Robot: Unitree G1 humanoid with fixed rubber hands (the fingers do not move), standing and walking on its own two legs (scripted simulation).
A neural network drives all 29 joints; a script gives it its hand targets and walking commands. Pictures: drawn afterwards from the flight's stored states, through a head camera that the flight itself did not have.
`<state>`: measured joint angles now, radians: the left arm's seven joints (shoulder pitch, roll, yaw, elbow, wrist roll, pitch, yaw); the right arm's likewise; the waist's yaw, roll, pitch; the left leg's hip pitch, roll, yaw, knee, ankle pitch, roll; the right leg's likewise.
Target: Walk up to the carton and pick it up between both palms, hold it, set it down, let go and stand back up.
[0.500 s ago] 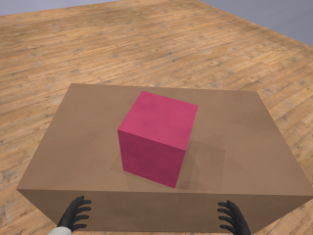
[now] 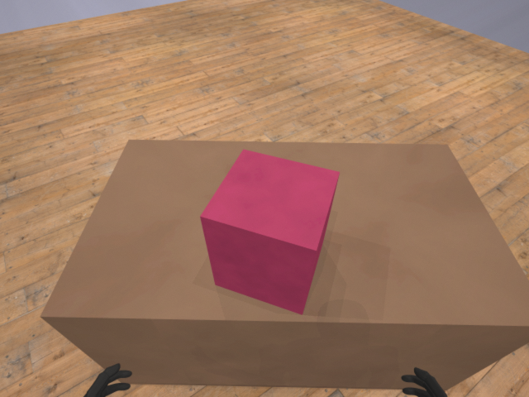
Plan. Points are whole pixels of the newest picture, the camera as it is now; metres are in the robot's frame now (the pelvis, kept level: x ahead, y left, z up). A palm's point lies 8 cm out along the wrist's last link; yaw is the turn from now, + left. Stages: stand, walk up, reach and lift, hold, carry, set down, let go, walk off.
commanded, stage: stand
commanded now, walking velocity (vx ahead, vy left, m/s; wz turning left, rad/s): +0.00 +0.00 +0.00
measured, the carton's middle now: (273, 232) +0.46 -0.01 -0.09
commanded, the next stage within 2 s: none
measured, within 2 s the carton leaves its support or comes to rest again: neither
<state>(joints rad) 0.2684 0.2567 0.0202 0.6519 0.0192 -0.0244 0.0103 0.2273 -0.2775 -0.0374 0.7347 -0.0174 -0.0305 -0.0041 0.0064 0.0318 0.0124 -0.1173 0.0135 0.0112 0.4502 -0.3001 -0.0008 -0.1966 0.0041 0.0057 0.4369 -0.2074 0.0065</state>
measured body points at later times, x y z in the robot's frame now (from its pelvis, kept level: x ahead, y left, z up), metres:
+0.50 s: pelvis -0.03 +0.00 +0.00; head -0.04 -0.01 +0.45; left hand +0.04 +0.26 -0.11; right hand +0.06 -0.26 -0.12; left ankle -0.03 +0.12 -0.74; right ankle +0.02 -0.12 -0.74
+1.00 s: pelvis -0.03 -0.01 +0.00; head -0.04 -0.02 +0.45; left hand +0.03 +0.25 -0.12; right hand +0.04 -0.27 -0.13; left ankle -0.04 +0.12 -0.74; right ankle +0.02 -0.13 -0.74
